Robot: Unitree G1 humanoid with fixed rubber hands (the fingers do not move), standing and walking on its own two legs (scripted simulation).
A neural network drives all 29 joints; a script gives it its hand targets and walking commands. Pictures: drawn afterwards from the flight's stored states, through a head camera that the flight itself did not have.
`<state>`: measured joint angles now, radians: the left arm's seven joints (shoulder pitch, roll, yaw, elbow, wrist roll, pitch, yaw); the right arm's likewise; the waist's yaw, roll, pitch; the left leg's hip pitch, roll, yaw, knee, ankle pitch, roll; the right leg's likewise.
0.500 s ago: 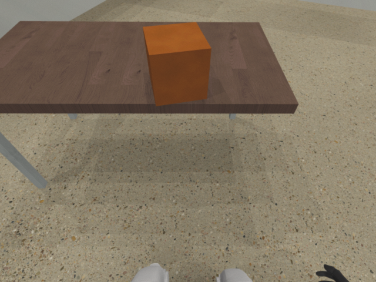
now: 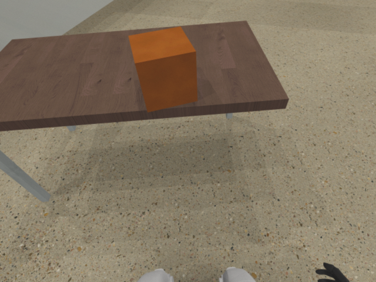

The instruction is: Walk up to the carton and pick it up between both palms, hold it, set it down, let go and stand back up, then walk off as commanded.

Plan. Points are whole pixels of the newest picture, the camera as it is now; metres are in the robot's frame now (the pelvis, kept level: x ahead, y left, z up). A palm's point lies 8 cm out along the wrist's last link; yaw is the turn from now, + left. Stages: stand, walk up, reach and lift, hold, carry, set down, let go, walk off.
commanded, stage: walk up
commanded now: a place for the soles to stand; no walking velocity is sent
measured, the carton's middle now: (164, 69) +0.77 +0.07 +0.04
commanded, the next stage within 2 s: none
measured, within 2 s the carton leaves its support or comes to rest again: neither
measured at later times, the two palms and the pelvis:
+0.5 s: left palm out of the picture +0.13 +0.33 -0.08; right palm out of the picture +0.13 -0.32 -0.09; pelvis +0.05 +0.01 +0.01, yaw -1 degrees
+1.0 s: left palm (42, 239) +0.24 +0.34 -0.05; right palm (309, 192) +0.34 -0.32 -0.09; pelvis +0.21 +0.00 +0.01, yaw -1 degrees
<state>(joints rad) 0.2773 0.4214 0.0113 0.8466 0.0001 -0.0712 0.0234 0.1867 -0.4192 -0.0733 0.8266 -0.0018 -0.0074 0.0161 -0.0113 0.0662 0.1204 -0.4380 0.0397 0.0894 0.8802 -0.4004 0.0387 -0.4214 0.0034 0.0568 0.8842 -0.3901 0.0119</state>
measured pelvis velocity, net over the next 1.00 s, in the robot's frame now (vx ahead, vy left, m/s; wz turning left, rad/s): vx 0.21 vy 0.00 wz -0.02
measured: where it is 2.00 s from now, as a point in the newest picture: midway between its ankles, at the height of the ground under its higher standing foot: (187, 251)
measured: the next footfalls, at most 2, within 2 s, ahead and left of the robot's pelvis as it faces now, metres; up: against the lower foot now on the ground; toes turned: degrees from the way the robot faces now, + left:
left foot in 1.06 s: +0.41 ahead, +0.13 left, +0.00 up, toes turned +0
right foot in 1.44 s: +0.45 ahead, -0.08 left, +0.00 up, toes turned +0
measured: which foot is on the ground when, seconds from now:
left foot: down 0.00-0.66, up 0.68-1.00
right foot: down 0.00-1.00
